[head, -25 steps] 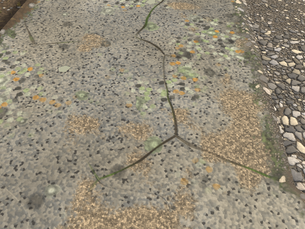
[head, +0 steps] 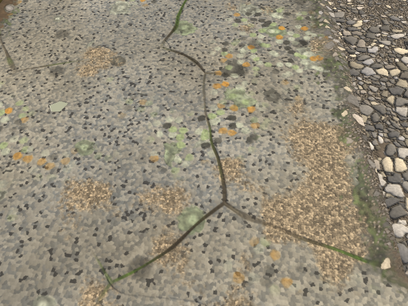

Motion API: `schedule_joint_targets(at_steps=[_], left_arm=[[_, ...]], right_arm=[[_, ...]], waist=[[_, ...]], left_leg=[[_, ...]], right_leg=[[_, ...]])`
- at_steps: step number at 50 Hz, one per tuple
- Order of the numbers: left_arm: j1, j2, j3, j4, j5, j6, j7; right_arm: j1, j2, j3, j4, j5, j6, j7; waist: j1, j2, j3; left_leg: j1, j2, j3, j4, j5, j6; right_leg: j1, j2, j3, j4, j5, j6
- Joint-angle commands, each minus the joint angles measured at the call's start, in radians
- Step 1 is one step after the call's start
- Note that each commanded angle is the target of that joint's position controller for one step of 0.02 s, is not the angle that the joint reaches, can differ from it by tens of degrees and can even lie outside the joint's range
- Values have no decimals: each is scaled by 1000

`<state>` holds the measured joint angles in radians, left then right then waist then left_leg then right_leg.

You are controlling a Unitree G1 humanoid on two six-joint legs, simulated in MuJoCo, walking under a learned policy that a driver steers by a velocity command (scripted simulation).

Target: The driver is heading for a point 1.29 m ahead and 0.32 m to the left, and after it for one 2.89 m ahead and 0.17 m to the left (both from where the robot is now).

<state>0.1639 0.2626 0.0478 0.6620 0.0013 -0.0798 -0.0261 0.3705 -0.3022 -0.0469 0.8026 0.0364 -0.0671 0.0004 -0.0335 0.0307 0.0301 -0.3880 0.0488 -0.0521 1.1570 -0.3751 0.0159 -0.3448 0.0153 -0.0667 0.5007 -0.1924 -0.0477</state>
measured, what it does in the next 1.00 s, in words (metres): walks ahead, turning left: left foot, then right foot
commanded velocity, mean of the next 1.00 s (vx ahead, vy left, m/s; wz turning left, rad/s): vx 0.50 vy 0.00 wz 0.40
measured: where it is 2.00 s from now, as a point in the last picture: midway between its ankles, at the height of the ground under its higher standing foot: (127, 167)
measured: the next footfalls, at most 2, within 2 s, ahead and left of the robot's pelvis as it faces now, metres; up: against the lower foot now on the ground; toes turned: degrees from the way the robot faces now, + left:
left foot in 0.42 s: +0.38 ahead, +0.15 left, +0.00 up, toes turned +15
right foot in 0.90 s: +0.72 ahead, +0.05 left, +0.00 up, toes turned +27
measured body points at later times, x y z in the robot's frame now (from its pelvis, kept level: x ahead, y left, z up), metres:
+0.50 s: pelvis +0.28 +0.06 -0.01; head +0.32 +0.07 +0.43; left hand +0.27 +0.35 -0.14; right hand +0.52 -0.15 -0.10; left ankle +0.34 +0.14 -0.73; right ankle +0.14 -0.11 -0.63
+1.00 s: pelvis +0.58 +0.09 +0.00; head +0.61 +0.10 +0.44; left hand +0.62 +0.40 -0.09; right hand +0.77 -0.13 -0.12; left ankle +0.41 +0.16 -0.65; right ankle +0.69 +0.04 -0.73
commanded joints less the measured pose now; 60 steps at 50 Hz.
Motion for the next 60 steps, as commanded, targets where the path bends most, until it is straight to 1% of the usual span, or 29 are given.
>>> schedule_joint_targets(at_steps=[1, 4, 7, 11, 15, 18, 19, 20, 21, 22, 23, 24, 25, 26, 27, 30, 32, 36, 41, 43, 44, 45, 46, 47, 48, 50, 52, 54, 60], left_arm=[[74, 93, 33, -7, 11, -23, 4], [65, 105, 42, 26, 12, -47, 7], [74, 118, 46, 54, 14, -48, 15], [118, 153, 53, 85, 4, -38, 28], [181, 182, 62, 123, -13, -4, 33], [169, 226, 72, 119, -18, 23, 46], [162, 239, 74, 115, -17, 32, 51], [142, 238, 71, 107, -23, 36, 56], [162, 196, 53, 87, -6, 26, 59], [270, 49, 6, 36, 20, -4, 35], [144, 149, 21, 24, -16, -43, 19], [48, 182, 30, -12, -49, -60, 12], [34, 163, 23, -17, -35, -68, 19], [22, 158, 27, -4, -5, -64, 27], [61, 164, 31, -6, 1, -53, 26], [78, 140, 27, 4, 15, -23, 28], [-3, 114, 15, -23, 20, -16, 31], [-140, 78, -5, -39, 7, -28, 12], [-194, 133, 15, -63, -4, -46, -7], [-129, 151, 26, -52, -5, -51, -7], [-32, 175, 42, -25, 0, -54, -1], [118, 217, 56, -7, 12, -56, 5], [246, 302, 81, 23, 22, -47, 6], [286, 241, 68, 49, -7, -41, -7], [231, 178, 49, 43, -20, -36, -4], [123, 136, 30, 29, -1, -22, 0], [89, 111, 18, 30, 9, -26, 1], [97, 122, 21, 46, -1, -32, 2], [161, 174, 32, 98, -17, -19, 15]], right_arm=[[-29, -86, -29, -85, -4, 0, 2], [-42, -51, -26, -87, -6, 26, -2], [-112, -45, -24, -112, -13, 21, 3], [-267, -15, -6, -163, -17, 11, 32], [-370, -17, -3, -230, -12, 9, 61], [-320, -62, -26, -252, -13, 17, 71], [-225, -97, -45, -237, -11, 21, 68], [-69, -148, -75, -205, -9, 25, 55], [73, -227, -104, -178, -10, 39, 33], [23, -313, -109, -192, -9, 27, 30], [64, -218, -86, -210, -15, 17, 32], [24, -175, -73, -201, -22, 7, 33], [-40, -155, -66, -205, -17, 3, 32], [-100, -120, -55, -215, -19, 3, 31], [-129, -119, -52, -231, -36, 1, 25], [-140, -125, -53, -219, -29, -5, 12], [-113, -150, -59, -202, -24, -2, -1], [-50, -144, -54, -163, -20, 5, -11], [9, -147, -52, -115, -17, 11, -9], [-10, -151, -55, -111, -19, 18, -9], [-23, -133, -48, -115, -21, 21, -9], [-29, -96, -31, -133, -32, 21, -8], [101, -35, -11, -139, -17, 9, -9], [107, -60, -8, -137, -11, -1, -8], [6, -134, -28, -147, 3, -3, -6], [-127, -124, -26, -181, -22, -8, -3], [-104, -93, -27, -173, -28, -4, 0], [-88, -61, -19, -164, -28, 2, 1], [-275, -16, 2, -208, -33, -13, 9]], waist=[[40, -152, -45], [16, -103, 3], [27, -84, 31], [88, -54, 73], [116, -49, 92], [58, -110, 2], [2, -126, -59], [-89, -111, -140], [-142, -2, -236], [0, 228, -336], [-93, 100, -422], [-93, 54, -259], [-40, -40, -164], [-4, -79, -94], [37, -12, -93], [61, -14, -65], [38, -7, -35], [-37, 41, -37], [-47, 71, -10], [-3, 96, -16], [49, 83, -71], [118, 34, -208], [105, -209, -367], [115, -309, -369], [129, -191, -211], [93, -75, -42], [47, -115, -24], [35, -128, -30], [93, -95, 0]], left_leg=[[-258, 93, -56, 29, 122, 0], [-283, 83, -73, -15, 198, -21], [-324, 68, -78, -175, 354, -28], [-287, 51, 17, -415, 494, -6], [-352, 34, 68, -521, 401, 35], [-205, -57, 156, -527, 243, 89], [-82, -97, 174, -525, 199, 115], [154, -132, 166, -588, 244, 154], [468, -8, -49, -609, 262, 212], [794, 247, -642, -703, 100, 416], [824, 278, -776, -832, 2, 416], [708, 248, -619, -858, 72, 357], [549, 203, -500, -859, 188, 321], [417, 151, -393, -876, 307, 284], [332, 145, -367, -893, 403, 302], [193, 101, -270, -927, 513, 298], [142, 67, -219, -929, 531, 278], [120, 26, -156, -914, 386, 208], [292, 123, -268, -828, 349, 188], [331, 133, -282, -766, 476, 167], [327, 86, -248, -656, 615, 145], [232, 33, -199, -428, 561, 110], [-114, -119, -87, -53, 226, 23], [-303, -141, -122, 93, -197, 8], [-390, -81, -136, 161, -136, 14], [-374, 1, -61, 76, 3, 16], [-282, 46, -50, -14, 75, 9], [-264, 55, -24, -75, 99, -7], [-247, 43, 23, -450, 389, -34]], right_leg=[[236, -266, 284, -331, -1, -154], [181, -261, 153, -376, 163, -156], [204, -241, 46, -386, 253, -142], [248, -241, -51, -399, 280, -114], [430, -289, -88, -324, 409, -99], [497, -292, -128, -134, 888, -69], [488, -283, -137, 8, 1004, -59], [389, -252, -156, 217, 970, -32], [136, -203, -152, 525, 609, 9], [-316, 22, -21, 874, -385, 68], [-419, 12, 179, 946, -388, 53], [-478, -35, 177, 899, -287, 33], [-443, -79, 170, 801, -205, 27], [-382, -107, 155, 715, -160, 31], [-315, -122, 166, 694, -133, 46], [-259, -126, 134, 572, -92, 100], [-268, -108, 116, 431, 18, 127], [-151, -54, 88, 128, 318, 124], [-176, -47, 119, 7, 231, 58], [-105, -33, 96, -24, 147, 19], [32, -19, 75, -53, 158, -12], [279, -129, 178, -11, 191, -75], [658, -337, 574, -40, 27, -236], [707, -403, 847, -191, -214, -269], [594, -383, 753, -214, -334, -224], [340, -301, 534, -259, -175, -186], [230, -241, 425, -301, -17, -173], [201, -224, 347, -327, 100, -187], [218, -181, 184, -355, 261, -160]])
